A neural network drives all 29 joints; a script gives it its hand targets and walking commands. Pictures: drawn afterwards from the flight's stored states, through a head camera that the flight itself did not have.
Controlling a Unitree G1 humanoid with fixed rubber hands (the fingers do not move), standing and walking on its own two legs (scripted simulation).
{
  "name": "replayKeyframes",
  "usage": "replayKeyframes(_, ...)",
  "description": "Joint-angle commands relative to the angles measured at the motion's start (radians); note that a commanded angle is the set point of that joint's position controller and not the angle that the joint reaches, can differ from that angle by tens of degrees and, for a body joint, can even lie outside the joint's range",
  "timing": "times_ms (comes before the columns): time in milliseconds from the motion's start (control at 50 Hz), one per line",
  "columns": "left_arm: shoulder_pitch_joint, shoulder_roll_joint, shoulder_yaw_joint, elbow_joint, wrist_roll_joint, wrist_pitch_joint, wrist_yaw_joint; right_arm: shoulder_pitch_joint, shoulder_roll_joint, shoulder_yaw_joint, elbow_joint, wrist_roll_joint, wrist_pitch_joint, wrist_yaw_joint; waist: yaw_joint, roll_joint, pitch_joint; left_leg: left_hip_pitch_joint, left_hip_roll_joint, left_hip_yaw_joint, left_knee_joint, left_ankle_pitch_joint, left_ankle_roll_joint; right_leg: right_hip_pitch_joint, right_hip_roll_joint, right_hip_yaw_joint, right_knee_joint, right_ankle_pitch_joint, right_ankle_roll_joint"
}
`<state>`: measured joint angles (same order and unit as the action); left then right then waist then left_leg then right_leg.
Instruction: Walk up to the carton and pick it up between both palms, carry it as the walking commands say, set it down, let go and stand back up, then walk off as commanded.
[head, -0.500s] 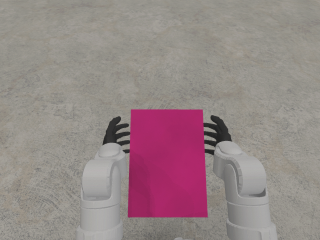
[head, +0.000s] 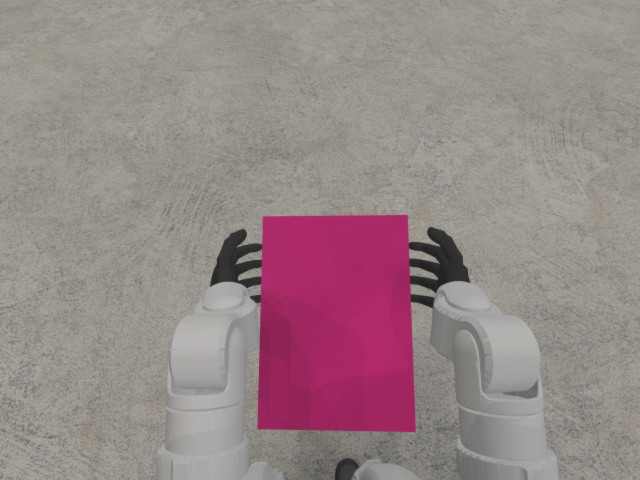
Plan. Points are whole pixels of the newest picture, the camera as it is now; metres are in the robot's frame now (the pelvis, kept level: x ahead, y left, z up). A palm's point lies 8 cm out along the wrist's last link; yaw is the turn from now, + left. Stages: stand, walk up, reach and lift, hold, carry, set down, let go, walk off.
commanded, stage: carry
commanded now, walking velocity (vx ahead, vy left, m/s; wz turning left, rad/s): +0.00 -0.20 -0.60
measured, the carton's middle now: (335, 315) +0.33 -0.02 -0.03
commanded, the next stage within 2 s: none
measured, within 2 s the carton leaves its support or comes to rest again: neither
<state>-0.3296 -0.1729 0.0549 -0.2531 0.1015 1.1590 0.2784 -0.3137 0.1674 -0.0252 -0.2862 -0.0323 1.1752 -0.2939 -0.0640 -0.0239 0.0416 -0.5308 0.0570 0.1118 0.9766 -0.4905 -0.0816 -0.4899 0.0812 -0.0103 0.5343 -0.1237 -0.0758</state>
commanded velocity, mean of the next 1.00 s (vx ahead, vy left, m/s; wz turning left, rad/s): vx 0.00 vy -0.18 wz -0.55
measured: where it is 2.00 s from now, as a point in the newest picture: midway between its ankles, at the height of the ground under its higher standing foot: outside the picture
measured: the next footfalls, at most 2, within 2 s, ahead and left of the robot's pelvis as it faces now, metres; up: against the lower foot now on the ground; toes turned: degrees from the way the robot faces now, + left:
left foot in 0.10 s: +0.03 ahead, +0.07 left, +0.00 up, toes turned +4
right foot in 0.46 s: -0.01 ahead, -0.32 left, +0.00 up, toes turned -24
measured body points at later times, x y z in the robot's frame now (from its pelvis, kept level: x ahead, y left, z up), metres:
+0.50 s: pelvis -0.05 -0.16 -0.01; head -0.05 -0.17 +0.44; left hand +0.28 -0.14 +0.09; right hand +0.20 -0.37 +0.07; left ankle -0.02 +0.06 -0.71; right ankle -0.04 -0.30 -0.73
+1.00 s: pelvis -0.14 -0.24 +0.02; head -0.12 -0.23 +0.47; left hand +0.19 -0.30 +0.11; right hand +0.05 -0.51 +0.11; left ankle -0.10 -0.14 -0.73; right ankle -0.20 -0.38 -0.63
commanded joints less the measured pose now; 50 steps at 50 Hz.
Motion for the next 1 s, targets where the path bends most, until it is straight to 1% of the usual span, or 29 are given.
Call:
replayKeyframes(0, -0.233, -0.939, -0.48, -0.182, -0.268, -0.021, -0.183, -0.182, 1.031, 0.457, -0.079, 0.292, -0.042, 0.212, 0.058, -0.051, -0.542, 0.237, -0.02, -0.021, -0.268, 0.04, 0.05, 0.304, -0.237, 0.287, -0.213, 0.264, 0.064)
replayKeyframes(20, -0.231, -0.927, -0.49, -0.192, -0.269, -0.015, -0.181, -0.171, 1.011, 0.439, -0.08, 0.282, -0.039, 0.214, 0.055, -0.05, -0.53, 0.352, -0.011, -0.002, -0.398, 0.054, 0.06, 0.246, -0.201, 0.248, -0.216, 0.28, 0.094)
replayKeyframes(40, -0.23, -0.922, -0.488, -0.157, -0.267, -0.004, -0.178, -0.19, 1.005, 0.434, -0.07, 0.278, -0.034, 0.212, 0.043, -0.042, -0.522, 0.526, 0.018, 0.015, -0.562, 0.144, 0.073, 0.146, -0.15, 0.193, -0.208, 0.266, 0.18)
replayKeyframes(60, -0.2, -0.935, -0.491, -0.116, -0.274, 0.01, -0.178, -0.18, 0.974, 0.409, -0.066, 0.256, -0.028, 0.212, 0.035, 0.117, -0.527, 0.718, 0.197, -0.14, -0.712, 0.206, 0.133, -0.039, -0.066, 0.096, -0.045, 0.065, 0.231)
replayKeyframes(80, -0.212, -0.93, -0.496, -0.121, -0.275, 0.014, -0.177, -0.226, 0.959, 0.396, -0.073, 0.262, -0.031, 0.209, 0.048, 0.514, -0.556, 0.694, 0.564, -0.523, -0.658, 0.462, 0.262, -0.16, 0.013, 0.046, 0.471, -0.443, 0.19)
replayKeyframes(100, -0.271, -0.917, -0.51, -0.156, -0.283, 0.007, -0.186, -0.224, 0.999, 0.404, -0.078, 0.258, -0.036, 0.214, 0.051, 0.396, -0.408, 0.505, 0.604, -0.412, -0.703, 0.517, 0.32, -0.284, -0.094, 0.09, 0.743, -0.439, 0.143)
replayKeyframes(120, -0.329, -0.988, -0.546, -0.158, -0.307, 0.001, -0.193, -0.27, 1.008, 0.405, -0.117, 0.244, -0.039, 0.223, 0.066, 0.237, -0.381, 0.435, 0.518, -0.29, -0.682, 0.493, 0.266, -0.233, -0.121, 0.125, 0.778, -0.341, 0.089)
replayKeyframes(160, -0.345, -0.987, -0.542, -0.18, -0.338, 0.005, -0.199, -0.285, 1.012, 0.407, -0.095, 0.246, -0.029, 0.223, 0.072, 0.022, -0.314, 0.416, 0.383, -0.116, -0.613, 0.535, 0.169, -0.239, -0.117, 0.089, 0.721, -0.194, 0.092)
replayKeyframes(240, -0.318, -0.976, -0.519, -0.178, -0.333, 0.009, -0.188, -0.266, 0.97, 0.386, -0.135, 0.247, -0.028, 0.207, 0.059, 0.174, -0.337, 0.48, 0.326, 0.051, -0.503, 0.829, 0.129, -0.154, -0.074, -0.09, 0.449, -0.202, 0.127)
replayKeyframes(320, -0.289, -0.934, -0.52, -0.089, -0.322, 0.051, -0.169, -0.151, 0.888, 0.302, -0.035, 0.182, -0.004, 0.177, 0.047, 0.431, -0.331, 0.451, 0.344, 0.121, -0.461, 0.733, 0.074, -0.037, -0.099, -0.141, 0.196, -0.252, 0.106)
replayKeyframes(340, -0.288, -0.924, -0.52, -0.076, -0.323, 0.061, -0.167, -0.131, 0.874, 0.287, -0.016, 0.169, 0.001, 0.172, 0.045, 0.463, -0.331, 0.459, 0.362, 0.119, -0.439, 0.74, 0.066, -0.025, -0.106, -0.145, 0.152, -0.244, 0.1)
replayKeyframes(360, -0.298, -0.929, -0.507, -0.062, -0.316, 0.065, -0.171, -0.175, 0.883, 0.294, -0.02, 0.17, 0.002, 0.172, 0.049, 0.425, -0.342, 0.438, 0.373, 0.117, -0.414, 0.698, 0.05, 0.034, -0.1, -0.161, 0.079, -0.202, 0.096)
replayKeyframes(400, -0.255, -0.94, -0.48, -0.006, -0.304, 0.073, -0.176, -0.217, 0.896, 0.313, -0.02, 0.173, 0.006, 0.17, 0.065, 0.288, -0.385, 0.356, 0.331, 0.146, -0.226, 0.677, 0.007, 0.2, -0.057, -0.148, -0.063, -0.136, 0.079)
replayKeyframes(420, -0.278, -0.943, -0.472, -0.006, -0.296, 0.074, -0.182, -0.243, 0.897, 0.324, 0.005, 0.175, 0.009, 0.175, 0.075, 0.137, -0.375, 0.208, 0.287, 0.141, -0.134, 0.461, -0.022, 0.324, -0.104, -0.073, -0.139, 0.018, 0.06)
replayKeyframes(440, -0.273, -0.927, -0.454, -0.011, -0.297, 0.07, -0.191, -0.259, 0.927, 0.35, 0.001, 0.179, 0.01, 0.175, 0.063, -0.224, -0.395, -0.062, 0.168, 0.128, 0.069, -0.146, -0.051, 0.494, -0.304, 0.187, -0.126, 0.524, 0.004)
replayKeyframes(460, -0.259, -0.931, -0.441, -0.014, -0.285, 0.057, -0.194, -0.344, 0.956, 0.414, -0.024, 0.22, 0.01, 0.19, 0.057, -0.369, -0.403, -0.148, 0.11, 0.042, 0.195, -0.331, -0.052, 0.479, -0.387, 0.315, -0.073, 0.79, -0.07)
replayKeyframes(480, -0.227, -0.976, -0.416, -0.006, -0.276, 0.031, -0.197, -0.43, 1.021, 0.482, -0.067, 0.272, 0.003, 0.203, 0.059, -0.378, -0.432, -0.078, 0.111, -0.025, 0.252, -0.298, -0.052, 0.409, -0.36, 0.293, -0.062, 0.789, -0.101)
replayKeyframes(540, -0.278, -1.06, -0.394, -0.048, -0.292, -0.023, -0.214, -0.496, 1.112, 0.527, -0.135, 0.33, -0.035, 0.217, 0.056, -0.252, -0.526, -0.159, 0.112, -0.052, 0.25, -0.063, -0.05, 0.56, -0.283, 0.123, -0.02, 0.614, -0.061)
replayKeyframes(620, -0.269, -1.032, -0.392, -0.142, -0.257, -0.06, -0.202, -0.413, 1.116, 0.54, -0.156, 0.356, -0.059, 0.231, 0.07, -0.079, -0.588, -0.05, 0.042, -0.04, 0.097, 0.017, -0.02, 0.521, -0.278, 0.204, -0.115, 0.316, -0.045)
replayKeyframes(680, -0.263, -0.971, -0.434, -0.168, -0.255, -0.053, -0.196, -0.261, 1.082, 0.506, -0.087, 0.323, -0.055, 0.232, 0.062, -0.075, -0.577, 0.074, 0.003, -0.032, -0.047, 0.027, 0.01, 0.447, -0.271, 0.242, -0.185, 0.274, 0.015)
replayKeyframes(720, -0.232, -0.951, -0.438, -0.117, -0.241, -0.031, -0.198, -0.256, 1.047, 0.495, -0.074, 0.303, -0.046, 0.229, 0.054, -0.123, -0.543, 0.202, -0.024, -0.006, -0.197, 0.04, 0.043, 0.358, -0.245, 0.247, -0.263, 0.219, 0.112)
replayKeyframes(780, -0.268, -0.953, -0.48, -0.118, -0.267, -0.012, -0.199, -0.214, 1.025, 0.448, -0.053, 0.269, -0.039, 0.223, 0.051, -0.09, -0.514, 0.507, -0.02, 0.078, -0.539, 0.104, 0.066, 0.228, -0.17, 0.186, -0.284, 0.298, 0.216)
replayKeyframes(800, -0.274, -0.954, -0.491, -0.105, -0.273, -0.002, -0.197, -0.211, 1.019, 0.425, -0.035, 0.252, -0.036, 0.218, 0.044, 0.043, -0.522, 0.68, 0.07, 0.023, -0.691, 0.233, 0.091, 0.128, -0.114, 0.127, -0.159, 0.189, 0.268)
replayKeyframes(820, -0.256, -0.967, -0.497, -0.089, -0.284, 0.007, -0.201, -0.233, 1.0, 0.411, -0.053, 0.25, -0.037, 0.218, 0.046, 0.373, -0.547, 0.718, 0.413, -0.33, -0.672, 0.434, 0.197, 0.006, -0.041, 0.076, 0.246, -0.237, 0.205)
replayKeyframes(840, -0.311, -0.95, -0.504, -0.091, -0.29, 0.006, -0.199, -0.259, 0.995, 0.406, -0.056, 0.252, -0.034, 0.221, 0.05, 0.397, -0.439, 0.623, 0.582, -0.409, -0.677, 0.609, 0.31, -0.195, -0.015, 0.034, 0.61, -0.436, 0.191)
replayKeyframes(860, -0.349, -0.992, -0.512, -0.111, -0.307, -0.006, -0.205, -0.3, 1.018, 0.411, -0.098, 0.254, -0.044, 0.228, 0.057, 0.257, -0.405, 0.555, 0.571, -0.275, -0.66, 0.696, 0.311, -0.26, -0.117, 0.125, 0.746, -0.376, 0.113)
replayKeyframes(880, -0.33, -1.01, -0.525, -0.118, -0.311, -0.007, -0.207, -0.291, 1.021, 0.425, -0.107, 0.25, -0.039, 0.23, 0.068, 0.155, -0.394, 0.525, 0.5, -0.16, -0.619, 0.645, 0.254, -0.232, -0.147, 0.132, 0.758, -0.284, 0.087)
replayKeyframes(920, -0.368, -1.025, -0.524, -0.143, -0.339, 0.002, -0.211, -0.328, 1.034, 0.426, -0.096, 0.257, -0.031, 0.234, 0.072, 0.0, -0.306, 0.507, 0.377, -0.031, -0.57, 0.661, 0.173, -0.257, -0.122, 0.068, 0.684, -0.185, 0.092)
replayKeyframes(980, -0.305, -0.989, -0.507, -0.105, -0.332, 0.028, -0.206, -0.229, 0.991, 0.395, -0.05, 0.222, -0.01, 0.214, 0.063, 0.166, -0.334, 0.422, 0.289, 0.075, -0.49, 0.789, 0.134, -0.058, -0.083, -0.075, 0.41, -0.208, 0.113)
